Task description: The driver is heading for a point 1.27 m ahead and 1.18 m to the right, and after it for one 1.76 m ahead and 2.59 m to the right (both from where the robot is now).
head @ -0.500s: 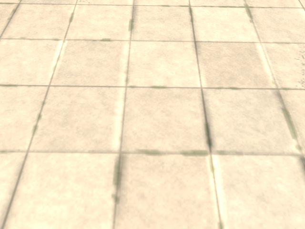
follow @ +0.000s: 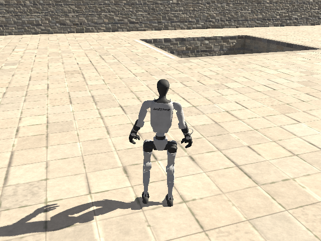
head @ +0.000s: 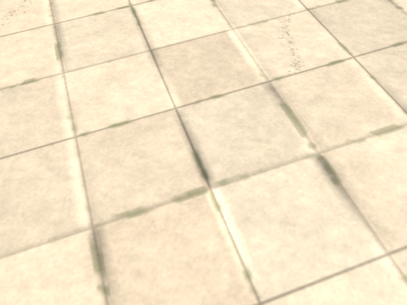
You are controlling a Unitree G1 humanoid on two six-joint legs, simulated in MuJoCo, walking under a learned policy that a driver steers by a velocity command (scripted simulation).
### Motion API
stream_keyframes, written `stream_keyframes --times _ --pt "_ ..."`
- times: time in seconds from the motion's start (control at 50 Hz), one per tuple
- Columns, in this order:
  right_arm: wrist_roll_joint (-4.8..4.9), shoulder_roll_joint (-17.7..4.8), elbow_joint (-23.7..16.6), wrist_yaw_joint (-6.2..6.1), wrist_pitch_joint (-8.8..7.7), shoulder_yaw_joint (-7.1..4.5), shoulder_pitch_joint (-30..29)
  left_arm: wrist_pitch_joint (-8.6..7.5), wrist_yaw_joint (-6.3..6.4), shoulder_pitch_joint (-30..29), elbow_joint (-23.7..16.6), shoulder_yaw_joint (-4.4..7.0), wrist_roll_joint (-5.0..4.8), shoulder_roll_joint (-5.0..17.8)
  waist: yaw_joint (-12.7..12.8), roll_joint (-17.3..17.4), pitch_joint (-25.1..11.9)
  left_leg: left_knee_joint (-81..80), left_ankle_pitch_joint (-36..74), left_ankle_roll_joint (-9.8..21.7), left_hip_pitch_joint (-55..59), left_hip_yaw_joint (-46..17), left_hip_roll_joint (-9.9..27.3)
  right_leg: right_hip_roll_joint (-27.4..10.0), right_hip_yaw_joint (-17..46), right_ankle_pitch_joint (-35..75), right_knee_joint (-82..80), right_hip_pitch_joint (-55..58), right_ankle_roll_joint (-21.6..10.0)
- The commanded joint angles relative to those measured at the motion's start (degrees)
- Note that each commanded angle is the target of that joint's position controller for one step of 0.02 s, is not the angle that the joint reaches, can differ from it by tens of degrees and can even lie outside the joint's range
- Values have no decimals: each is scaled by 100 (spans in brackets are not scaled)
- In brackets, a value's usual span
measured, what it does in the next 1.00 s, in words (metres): steps on the spot, turning right: left foot, then right foot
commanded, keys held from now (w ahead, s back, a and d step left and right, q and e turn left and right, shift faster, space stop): e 0.60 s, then w+e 0.02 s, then w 0.38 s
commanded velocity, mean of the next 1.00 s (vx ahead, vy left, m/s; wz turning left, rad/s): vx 0.11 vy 0.00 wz -0.48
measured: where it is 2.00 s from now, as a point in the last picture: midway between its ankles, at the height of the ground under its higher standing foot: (328, 274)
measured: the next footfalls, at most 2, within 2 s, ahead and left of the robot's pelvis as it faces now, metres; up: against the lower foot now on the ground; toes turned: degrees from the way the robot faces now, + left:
left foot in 0.38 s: +0.08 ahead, +0.12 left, +0.00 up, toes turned -19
right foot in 0.80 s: -0.03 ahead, -0.12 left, +0.00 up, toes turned -27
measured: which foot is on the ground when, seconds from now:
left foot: up 0.00-0.36, down 0.38-0.80, up 0.82-1.00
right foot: down 0.00-0.38, up 0.40-0.78, down 0.80-1.00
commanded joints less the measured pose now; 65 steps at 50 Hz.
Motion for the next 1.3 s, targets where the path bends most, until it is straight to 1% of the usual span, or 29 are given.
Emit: stream_keyframes --times 0.02,0.08,0.16,0.3,0.36,0.38,0.4,0.42,0.44,0.46,0.5,0.54,0.6,0.66,0.74,0.78,0.8,0.82,0.84,0.86,0.88,0.94,1.0,1.08,1.14,1.2,1.24,1.28,1.3 --pt "-12 -633 -482 -108 -77 -188 -343 -215 87 -78 -362 271 -66 978 132 -896 -654 1072 275 5 -1385 -515 -82 -1525 1884 2624 -1270 1260 -1088" --pt "-5 -517 -416 -78 -90 -182 -100 -161 185 -229 -365 194 -70 879 -24 -996 -816 1004 904 -107 -924 -451 -290 -1247 1664 2832 -1267 1017 -1048" --pt "21 -343 -473 -42 -118 -104 -316 -130 247 -96 -300 234 -92 983 110 -1001 -781 -269 1088 -169 -753 -520 -400 -1143 1901 2202 -1205 1138 -1029" --pt "94 -414 -535 99 -240 -117 -318 -46 164 -251 -318 289 -117 1105 174 -1174 -707 -1700 807 -29 206 -613 -645 -1062 2793 1883 -1025 751 -1046" --pt "97 -402 -442 159 -320 -151 67 -2 175 -496 -350 270 -222 1040 -102 -1127 -797 -3170 1664 143 1039 -518 -662 -787 2940 1969 -683 659 -759" --pt "52 -557 -405 142 -328 -203 215 1 198 -418 -348 236 -231 909 -119 -922 -873 -3570 2303 293 1653 -705 -288 -551 2773 1337 -418 296 -487" --pt "-43 -927 -477 100 -292 -267 251 -8 187 -65 -315 152 -139 578 101 266 -1071 -3725 3090 749 2317 -1759 912 47 1982 -453 749 -372 -119" --pt "-217 -1158 -445 124 -268 -307 166 -56 208 -137 -456 246 -200 820 167 1527 -654 -3910 3861 1751 2004 -3043 1772 748 1022 -2096 1816 -1463 215" --pt "-176 -835 -590 113 -289 -220 -65 -79 221 85 -294 392 -103 1261 184 921 -611 -3900 3763 2017 1821 -2861 1941 305 1064 -1947 2981 -1523 443" --pt "-129 -560 -647 77 -282 -137 -316 -50 207 144 -151 456 -152 1338 266 617 -530 -3831 3508 1791 1669 -2259 1584 233 978 -1548 3399 -1508 535" --pt "10 -413 -698 14 -248 -79 -524 72 225 252 2 415 -157 1049 243 479 -361 -3771 3155 1519 1729 -1516 1115 154 832 -930 3844 -1719 751" --pt "-22 -427 -666 -45 -187 -56 -372 90 182 73 -87 332 -212 791 107 580 -309 -3829 3291 1540 1785 -1007 901 82 500 -653 3625 -1739 866" --pt "-64 -592 -578 -92 -111 -117 -8 59 143 -325 -298 243 -203 633 -184 713 -490 -3788 3555 1696 2416 -875 1102 -158 294 -650 2785 -1817 960" --pt "47 -849 -496 -37 -92 -203 191 22 55 -435 -402 114 -144 457 -340 754 -630 -4142 1680 1692 2222 -865 1191 -310 -8 -786 1797 -1228 794" --pt "215 -935 -389 131 -178 -189 142 -95 -38 -25 -203 98 -151 505 -97 715 -380 -4285 647 1600 1433 -771 1192 -157 -358 -538 245 43 317" --pt "259 -688 -273 208 -231 -88 133 -168 -46 729 202 100 -153 437 291 418 -392 -3749 521 1347 718 -443 965 50 -534 167 -886 1441 50" --pt "167 -303 -240 258 -288 54 134 -200 -17 1254 372 141 -170 554 511 4 -597 -2907 502 1018 123 -58 667 -247 0 83 -1044 2385 -49" --pt "-95 229 -461 342 -362 249 -74 -245 60 1830 409 214 -122 1076 591 -1605 -901 -602 -545 456 -1057 565 81 -1733 2006 653 -1314 3194 -432" --pt "110 -277 -715 317 -440 81 -299 -377 2 1633 271 321 -64 1553 604 -1749 -526 294 -636 374 -2153 89 -254 -2476 3566 -652 -1929 2525 -1431" --pt "246 -702 -682 299 -479 -39 -515 -510 -37 1352 210 222 -73 1145 627 -1140 -22 699 -91 444 -2424 -227 57 -2263 3319 -1484 -2207 2264 -1452" --pt "278 -734 -617 312 -503 -66 -457 -597 -39 1145 253 124 -70 876 493 -1147 309 661 588 530 -2553 -301 174 -1998 2862 -1613 -2330 2091 -1269" --pt "118 -554 -385 327 -566 -52 -210 -657 14 899 241 18 -52 666 272 -973 320 359 1831 436 -2216 -276 294 -1496 1821 -37 -2512 1901 -926" --pt "105 -347 -327 348 -573 12 -253 -679 59 1067 362 10 -37 624 276 -774 129 -138 2557 258 -2125 -143 206 -1305 1144 1307 -2514 1980 -866" --pt "141 -120 -514 408 -594 138 -903 -671 95 1295 581 23 -54 714 469 -780 304 -1507 3341 176 -1599 25 26 -1146 633 1668 -2633 1635 -776" --pt "177 -82 -677 518 -647 193 -1365 -663 104 1559 792 43 -99 788 586 -714 517 -2192 3526 302 -1401 81 -95 -1310 594 1675 -2660 1715 -815" --pt "174 -170 -769 605 -700 192 -1470 -620 121 1616 959 76 -156 862 465 -740 525 -2592 3200 561 -1293 43 -174 -1541 591 2316 -2379 2188 -741" --pt "143 -340 -717 583 -698 128 -1146 -579 146 1549 1009 113 -142 982 222 -894 164 -2651 2787 762 -683 189 -407 -1559 523 3992 -1816 2474 -618" --pt "134 -723 -390 457 -650 -66 195 -492 177 1443 1020 103 -99 1016 -510 -985 -849 -2694 2720 1097 1243 461 -728 -1261 249 5884 -122 2267 -394" --pt "95 -988 -186 374 -612 -136 1242 -493 200 1499 928 24 -8 863 -913 -688 -1672 -2333 2802 1429 3278 -428 82 -1081 274 4548 1427 944 -238"
Keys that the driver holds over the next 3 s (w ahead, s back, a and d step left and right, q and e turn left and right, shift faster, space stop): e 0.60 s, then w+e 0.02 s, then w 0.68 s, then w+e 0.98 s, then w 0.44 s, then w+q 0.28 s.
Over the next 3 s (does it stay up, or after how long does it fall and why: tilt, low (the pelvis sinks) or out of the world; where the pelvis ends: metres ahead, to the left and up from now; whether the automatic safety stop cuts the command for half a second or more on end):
stays up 0.81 -0.80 0.01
